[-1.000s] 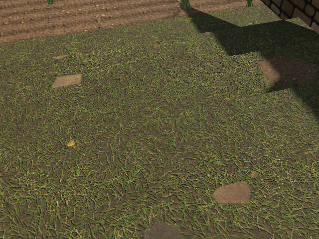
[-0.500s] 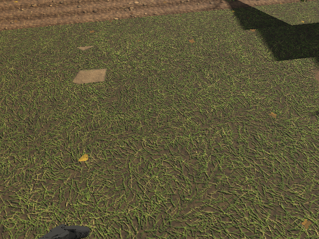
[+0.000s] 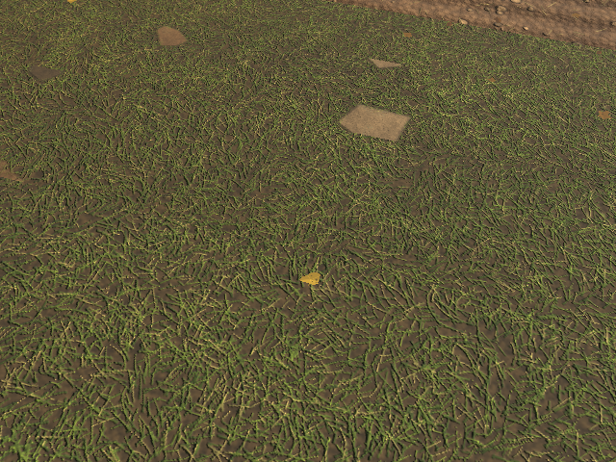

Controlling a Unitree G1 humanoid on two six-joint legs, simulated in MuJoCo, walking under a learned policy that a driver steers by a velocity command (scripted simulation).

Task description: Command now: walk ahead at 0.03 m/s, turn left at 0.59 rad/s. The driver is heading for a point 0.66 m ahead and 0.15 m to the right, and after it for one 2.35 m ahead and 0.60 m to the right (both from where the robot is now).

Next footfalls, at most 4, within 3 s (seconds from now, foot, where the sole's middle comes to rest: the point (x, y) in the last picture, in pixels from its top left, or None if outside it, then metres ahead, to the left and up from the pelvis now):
0.34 right None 0.12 -0.15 -0.78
0.98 left None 0.09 0.07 -0.78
1.38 right None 0.16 -0.22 -0.78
1.84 left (389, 424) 0.59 -0.16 -0.96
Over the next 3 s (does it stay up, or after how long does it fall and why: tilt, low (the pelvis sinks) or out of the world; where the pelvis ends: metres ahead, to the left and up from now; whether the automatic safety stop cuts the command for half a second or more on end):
stays up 0.67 -0.28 -0.19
